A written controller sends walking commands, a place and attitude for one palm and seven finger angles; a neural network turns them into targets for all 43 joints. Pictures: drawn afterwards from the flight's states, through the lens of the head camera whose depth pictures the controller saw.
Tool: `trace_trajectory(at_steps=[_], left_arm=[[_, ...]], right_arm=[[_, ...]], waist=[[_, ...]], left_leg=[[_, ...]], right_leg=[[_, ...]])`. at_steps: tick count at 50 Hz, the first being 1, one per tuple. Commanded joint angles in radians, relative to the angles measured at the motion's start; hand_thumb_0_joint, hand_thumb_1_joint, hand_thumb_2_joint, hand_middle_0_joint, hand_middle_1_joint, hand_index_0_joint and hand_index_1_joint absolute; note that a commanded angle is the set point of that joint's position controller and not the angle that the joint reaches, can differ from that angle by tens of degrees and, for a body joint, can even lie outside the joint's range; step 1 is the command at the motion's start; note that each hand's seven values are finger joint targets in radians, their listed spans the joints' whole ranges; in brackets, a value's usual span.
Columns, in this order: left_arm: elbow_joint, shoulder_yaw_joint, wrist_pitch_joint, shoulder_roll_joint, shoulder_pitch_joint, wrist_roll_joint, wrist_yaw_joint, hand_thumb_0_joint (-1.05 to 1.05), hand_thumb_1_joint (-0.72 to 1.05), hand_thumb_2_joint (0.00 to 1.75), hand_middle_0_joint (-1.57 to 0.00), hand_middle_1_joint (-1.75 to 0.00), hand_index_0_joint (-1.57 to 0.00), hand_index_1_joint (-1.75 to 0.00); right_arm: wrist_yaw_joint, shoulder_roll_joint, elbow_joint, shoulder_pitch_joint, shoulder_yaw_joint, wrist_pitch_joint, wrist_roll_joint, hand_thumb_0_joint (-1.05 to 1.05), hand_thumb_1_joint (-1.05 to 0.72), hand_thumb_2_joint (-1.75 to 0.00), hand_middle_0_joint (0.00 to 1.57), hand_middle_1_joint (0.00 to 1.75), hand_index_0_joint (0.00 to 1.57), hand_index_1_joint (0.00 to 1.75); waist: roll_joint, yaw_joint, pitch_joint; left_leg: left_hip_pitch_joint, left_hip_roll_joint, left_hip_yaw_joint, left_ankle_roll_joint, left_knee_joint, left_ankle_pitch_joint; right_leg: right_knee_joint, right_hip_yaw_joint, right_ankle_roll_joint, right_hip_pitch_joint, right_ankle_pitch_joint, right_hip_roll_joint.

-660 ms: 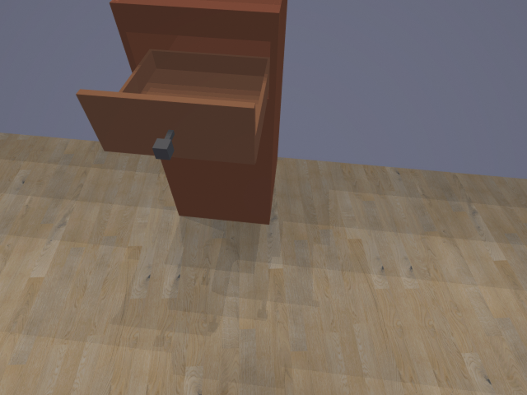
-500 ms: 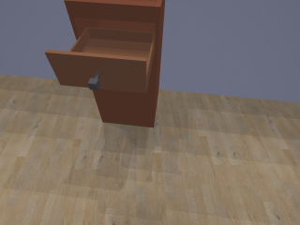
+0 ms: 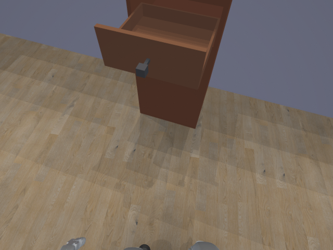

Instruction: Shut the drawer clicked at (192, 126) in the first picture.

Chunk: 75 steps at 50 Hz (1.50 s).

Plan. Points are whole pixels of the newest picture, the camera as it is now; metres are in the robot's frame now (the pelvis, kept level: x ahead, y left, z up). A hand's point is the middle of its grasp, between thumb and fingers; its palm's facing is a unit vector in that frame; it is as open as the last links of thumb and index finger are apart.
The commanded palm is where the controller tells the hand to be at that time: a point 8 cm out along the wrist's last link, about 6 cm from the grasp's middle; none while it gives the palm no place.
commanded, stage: stand and wait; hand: left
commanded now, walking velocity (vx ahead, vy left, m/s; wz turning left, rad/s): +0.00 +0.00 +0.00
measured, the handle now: (144, 66) +0.67 +0.11 +0.00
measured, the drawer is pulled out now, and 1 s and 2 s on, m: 0.30 0.30 0.30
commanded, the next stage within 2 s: look at it before walking up in 0.54 s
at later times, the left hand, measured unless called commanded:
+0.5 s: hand out of the picture +0.03 +0.13 -0.18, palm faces +0.05 -0.98 -0.20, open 7.3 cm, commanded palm none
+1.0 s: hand out of the picture +0.04 +0.13 -0.17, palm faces +0.03 -0.98 -0.21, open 7.3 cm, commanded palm none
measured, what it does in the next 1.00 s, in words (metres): steps on the spot: right foot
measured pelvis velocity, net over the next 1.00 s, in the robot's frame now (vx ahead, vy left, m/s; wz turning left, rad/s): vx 0.02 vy -0.05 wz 0.01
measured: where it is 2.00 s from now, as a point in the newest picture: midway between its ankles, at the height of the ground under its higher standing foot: outside the picture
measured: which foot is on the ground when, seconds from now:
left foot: down 0.00-1.00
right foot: up 0.00-0.08, down 0.10-1.00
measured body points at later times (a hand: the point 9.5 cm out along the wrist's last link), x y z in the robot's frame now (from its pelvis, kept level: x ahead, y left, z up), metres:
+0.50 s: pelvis +0.02 -0.05 +0.00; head +0.05 -0.05 +0.45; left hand +0.03 +0.18 -0.16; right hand +0.07 -0.27 -0.16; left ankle +0.01 +0.10 -0.74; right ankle -0.02 -0.14 -0.74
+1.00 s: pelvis +0.02 -0.05 +0.00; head +0.04 -0.05 +0.45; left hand +0.04 +0.18 -0.16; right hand +0.01 -0.27 -0.16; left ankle +0.01 +0.10 -0.74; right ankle -0.02 -0.14 -0.74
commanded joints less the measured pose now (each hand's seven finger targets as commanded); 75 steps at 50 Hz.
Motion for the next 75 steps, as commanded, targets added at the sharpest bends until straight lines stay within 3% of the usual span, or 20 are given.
trace_trajectory(at_steps=[1, 3, 4, 5, 6, 7, 8, 10, 11, 12, 13, 14, 15, 18, 23, 42, 52, 64, 69, 75], left_arm=[[-0.029, -0.001, -0.015, 0.034, 0.099, -0.001, 0.001, 0.0, 0.9, 0.9, -0.2, -0.3, -0.2, -0.3], [0.005, 0.002, -0.028, 0.06, 0.18, 0.0, 0.007, 0.0, 0.9, 0.9, -0.2, -0.3, -0.2, -0.3], [0.012, 0.009, -0.036, 0.116, 0.194, 0.007, 0.014, 0.0, 0.9, 0.9, -0.2, -0.3, -0.2, -0.3], [0.008, 0.015, -0.041, 0.175, 0.154, 0.009, 0.017, 0.0, 0.9, 0.9, -0.2, -0.3, -0.2, -0.3], [-0.004, 0.008, -0.04, 0.179, 0.106, 0.009, 0.015, 0.0, 0.9, 0.9, -0.2, -0.3, -0.2, -0.3], [-0.015, 0.004, -0.041, 0.177, 0.07, 0.013, 0.013, 0.0, 0.9, 0.9, -0.2, -0.3, -0.2, -0.3], [-0.006, 0.003, -0.046, 0.136, 0.052, 0.01, 0.014, 0.0, 0.9, 0.9, -0.2, -0.3, -0.2, -0.3], [0.02, -0.003, -0.052, 0.112, 0.08, 0.0, 0.016, 0.0, 0.9, 0.9, -0.2, -0.3, -0.2, -0.3], [0.032, -0.005, -0.054, 0.103, 0.094, -0.002, 0.018, 0.0, 0.9, 0.9, -0.2, -0.3, -0.2, -0.3], [0.042, -0.005, -0.054, 0.101, 0.106, -0.003, 0.02, 0.0, 0.9, 0.9, -0.2, -0.3, -0.2, -0.3], [0.048, -0.008, -0.054, 0.082, 0.133, -0.008, 0.022, 0.0, 0.9, 0.9, -0.2, -0.3, -0.2, -0.3], [0.055, -0.013, -0.051, 0.067, 0.15, -0.009, 0.026, 0.0, 0.9, 0.9, -0.2, -0.3, -0.2, -0.3], [0.061, -0.015, -0.048, 0.06, 0.153, -0.005, 0.03, 0.0, 0.9, 0.9, -0.2, -0.3, -0.2, -0.3], [0.09, -0.014, -0.048, 0.071, 0.149, -0.008, 0.023, 0.0, 0.9, 0.9, -0.2, -0.3, -0.2, -0.3], [0.115, -0.022, -0.05, 0.057, 0.144, -0.007, 0.018, 0.0, 0.9, 0.9, -0.2, -0.3, -0.2, -0.3], [0.126, -0.023, -0.056, 0.062, 0.165, -0.012, 0.017, 0.0, 0.9, 0.9, -0.2, -0.3, -0.2, -0.3], [0.12, -0.02, -0.059, 0.065, 0.178, -0.011, 0.019, 0.0, 0.9, 0.9, -0.2, -0.3, -0.2, -0.3], [0.126, -0.024, -0.054, 0.057, 0.173, -0.01, 0.017, 0.0, 0.9, 0.9, -0.2, -0.3, -0.2, -0.3], [0.107, 0.0, -0.036, 0.074, 0.158, -0.006, 0.011, 0.0, 0.9, 0.9, -0.2, -0.3, -0.2, -0.3], [0.053, 0.025, -0.011, 0.078, 0.127, 0.005, -0.007, 0.0, 0.9, 0.9, -0.2, -0.3, -0.2, -0.3]], right_arm=[[-0.012, -0.179, -0.046, 0.042, -0.044, -0.013, -0.002, 0.0, -0.9, -0.9, 0.2, 0.3, 0.2, 0.3], [-0.008, -0.156, -0.048, 0.022, -0.043, -0.014, 0.012, 0.0, -0.9, -0.9, 0.2, 0.3, 0.2, 0.3], [-0.003, -0.108, -0.054, 0.027, -0.036, -0.012, 0.023, 0.0, -0.9, -0.9, 0.2, 0.3, 0.2, 0.3], [0.004, -0.075, -0.07, 0.021, -0.026, -0.009, 0.024, 0.0, -0.9, -0.9, 0.2, 0.3, 0.2, 0.3], [0.01, -0.097, -0.067, 0.01, -0.029, -0.004, 0.015, 0.0, -0.9, -0.9, 0.2, 0.3, 0.2, 0.3], [0.019, -0.097, -0.058, 0.027, -0.031, -0.004, 0.013, 0.0, -0.9, -0.9, 0.2, 0.3, 0.2, 0.3], [0.016, -0.083, -0.039, 0.018, -0.029, -0.001, 0.01, 0.0, -0.9, -0.9, 0.2, 0.3, 0.2, 0.3], [0.007, -0.092, -0.025, 0.023, -0.024, -0.008, 0.019, 0.0, -0.9, -0.9, 0.2, 0.3, 0.2, 0.3], [0.005, -0.091, -0.018, 0.026, -0.021, -0.015, 0.023, 0.0, -0.9, -0.9, 0.2, 0.3, 0.2, 0.3], [0.005, -0.096, -0.003, 0.03, -0.019, -0.024, 0.024, 0.0, -0.9, -0.9, 0.2, 0.3, 0.2, 0.3], [-0.001, -0.105, 0.01, 0.032, -0.015, -0.034, 0.02, 0.0, -0.9, -0.9, 0.2, 0.3, 0.2, 0.3], [-0.009, -0.122, 0.019, 0.033, -0.013, -0.036, 0.019, 0.0, -0.9, -0.9, 0.2, 0.3, 0.2, 0.3], [-0.01, -0.118, 0.026, 0.031, -0.014, -0.031, 0.018, 0.0, -0.9, -0.9, 0.2, 0.3, 0.2, 0.3], [-0.017, -0.095, 0.044, 0.02, -0.005, -0.028, 0.022, 0.0, -0.9, -0.9, 0.2, 0.3, 0.2, 0.3], [-0.017, -0.091, 0.064, 0.016, -0.001, -0.026, 0.021, 0.0, -0.9, -0.9, 0.2, 0.3, 0.2, 0.3], [-0.018, -0.085, 0.106, 0.067, 0.008, -0.033, 0.016, 0.0, -0.9, -0.9, 0.2, 0.3, 0.2, 0.3], [-0.021, -0.084, 0.11, 0.084, 0.003, -0.037, 0.018, 0.0, -0.9, -0.9, 0.2, 0.3, 0.2, 0.3], [-0.02, -0.084, 0.103, 0.084, 0.003, -0.034, 0.017, 0.0, -0.9, -0.9, 0.2, 0.3, 0.2, 0.3], [-0.027, -0.097, 0.085, 0.086, -0.013, -0.022, 0.017, 0.0, -0.9, -0.9, 0.2, 0.3, 0.2, 0.3], [-0.032, -0.152, 0.037, 0.05, -0.042, -0.011, 0.012, 0.0, -0.9, -0.9, 0.2, 0.3, 0.2, 0.3]], waist=[[0.179, 0.01, -0.147], [0.105, 0.045, -0.166], [-0.053, 0.043, -0.153], [-0.219, 0.027, -0.096], [-0.179, 0.023, -0.064], [-0.098, 0.001, -0.057], [-0.185, -0.001, -0.05], [-0.209, 0.003, -0.067], [-0.181, -0.001, -0.083], [-0.103, -0.001, -0.101], [-0.02, 0.007, -0.127], [0.02, 0.012, -0.15], [0.008, 0.011, -0.135], [0.056, 0.006, -0.124], [0.033, 0.006, -0.089], [-0.015, 0.019, -0.042], [-0.001, 0.018, -0.07], [0.025, 0.011, -0.031], [0.018, 0.007, -0.047], [0.085, 0.009, -0.025]], left_leg=[[0.103, 0.21, -0.202, 0.119, -0.126, 0.067], [0.039, 0.144, -0.136, 0.057, -0.031, 0.027], [-0.06, 0.06, -0.064, 0.003, 0.079, -0.104], [-0.087, -0.001, 0.01, -0.033, 0.149, -0.232], [-0.043, 0.012, 0.014, -0.034, 0.226, -0.293], [0.013, 0.009, 0.027, -0.034, 0.247, -0.278], [0.002, 0.022, 0.022, -0.032, 0.256, -0.238], [0.015, 0.038, 0.027, -0.029, 0.186, -0.179], [0.054, 0.047, 0.022, -0.027, 0.096, -0.098], [0.12, 0.065, 0.013, -0.021, 0.019, 0.116], [0.195, 0.105, -0.012, -0.007, 0.016, 0.342], [0.232, 0.141, -0.023, 0.004, 0.046, 0.424], [0.215, 0.144, -0.005, 0.001, 0.04, 0.339], [0.222, 0.123, 0.006, -0.011, 0.028, 0.294], [0.2, 0.12, 0.004, -0.013, -0.028, 0.149], [0.177, 0.118, 0.008, -0.017, -0.076, 0.118], [0.189, 0.122, 0.014, -0.017, -0.061, 0.162], [0.169, 0.123, 0.007, -0.016, -0.075, 0.115], [0.176, 0.145, 0.038, -0.017, -0.015, 0.095], [0.127, 0.221, -0.013, 0.026, -0.047, -0.061]], right_leg=[[-0.264, -0.031, -0.009, 0.12, 0.003, 0.029], [-0.518, -0.016, -0.012, 0.283, 0.194, 0.018], [-0.618, 0.163, -0.053, 0.338, 0.175, -0.105], [-0.678, 0.306, -0.126, 0.249, 0.171, -0.268], [-0.681, 0.308, -0.183, 0.165, 0.149, -0.307], [-0.667, 0.273, -0.191, 0.1, 0.108, -0.287], [-0.625, 0.234, -0.181, 0.133, 0.257, -0.211], [-0.543, 0.157, -0.168, 0.231, 0.569, -0.187], [-0.498, 0.138, -0.151, 0.255, 0.654, -0.165], [-0.452, 0.103, -0.116, 0.25, 0.67, -0.128], [-0.423, 0.066, -0.084, 0.235, 0.659, -0.088], [-0.44, 0.059, -0.069, 0.224, 0.572, -0.068], [-0.485, 0.072, -0.066, 0.219, 0.481, -0.064], [-0.505, 0.074, -0.071, 0.239, 0.531, -0.072], [-0.566, 0.076, -0.07, 0.245, 0.428, -0.067], [-0.607, 0.072, -0.073, 0.266, 0.39, -0.056], [-0.587, 0.071, -0.076, 0.28, 0.457, -0.057], [-0.602, 0.076, -0.073, 0.25, 0.379, -0.056], [-0.54, 0.102, -0.082, 0.206, 0.424, -0.051], [-0.43, 0.113, -0.078, 0.101, 0.283, 0.005]])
